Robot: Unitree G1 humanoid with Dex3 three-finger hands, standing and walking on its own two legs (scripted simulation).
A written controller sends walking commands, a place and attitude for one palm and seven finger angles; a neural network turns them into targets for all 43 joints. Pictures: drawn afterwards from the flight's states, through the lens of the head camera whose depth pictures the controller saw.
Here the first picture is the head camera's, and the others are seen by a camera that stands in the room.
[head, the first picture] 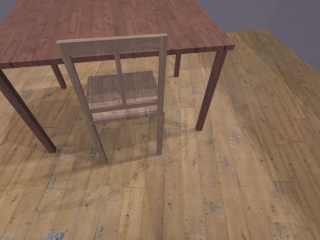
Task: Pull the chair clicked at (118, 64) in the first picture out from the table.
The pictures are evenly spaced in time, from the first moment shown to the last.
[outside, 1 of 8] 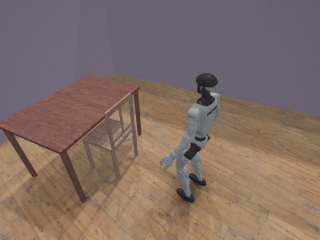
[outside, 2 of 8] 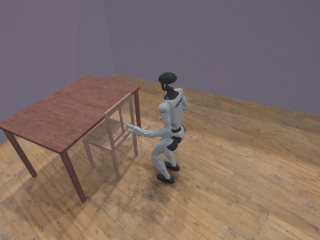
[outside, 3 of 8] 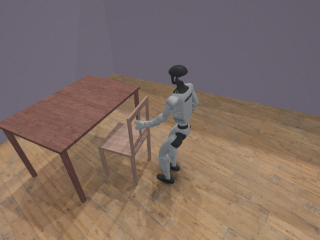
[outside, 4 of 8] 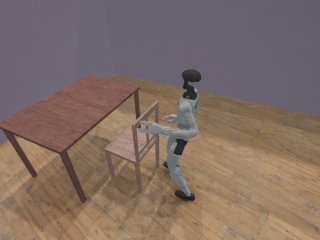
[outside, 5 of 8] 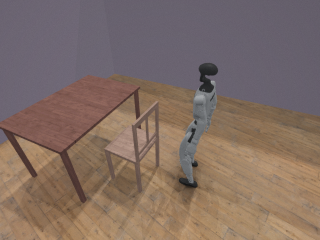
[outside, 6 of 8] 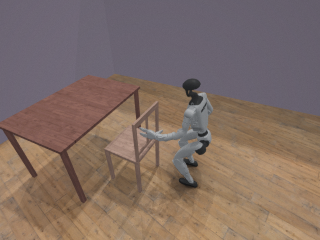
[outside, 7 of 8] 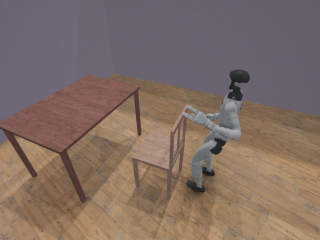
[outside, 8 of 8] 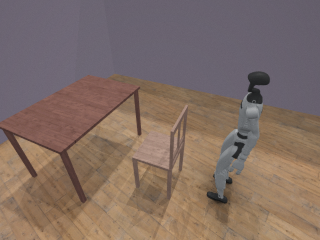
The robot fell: no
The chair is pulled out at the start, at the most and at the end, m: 0.00 0.61 0.59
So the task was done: yes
